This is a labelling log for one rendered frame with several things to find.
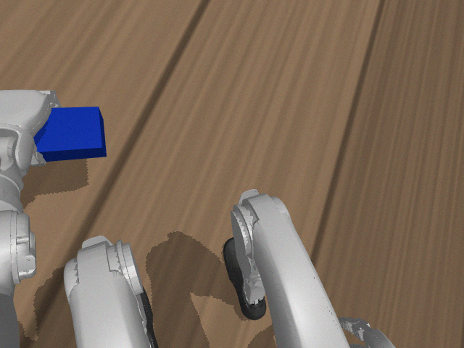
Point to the right robot foot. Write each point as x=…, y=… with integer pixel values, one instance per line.
x=251, y=311

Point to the left robot hand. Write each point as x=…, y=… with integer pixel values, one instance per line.
x=29, y=110

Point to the left robot arm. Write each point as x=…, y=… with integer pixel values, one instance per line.
x=17, y=242

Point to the right robot hand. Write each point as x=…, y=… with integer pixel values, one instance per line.
x=373, y=338

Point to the left robot foot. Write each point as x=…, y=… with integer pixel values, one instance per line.
x=149, y=319

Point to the carton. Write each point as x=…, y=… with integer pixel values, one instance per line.
x=72, y=133

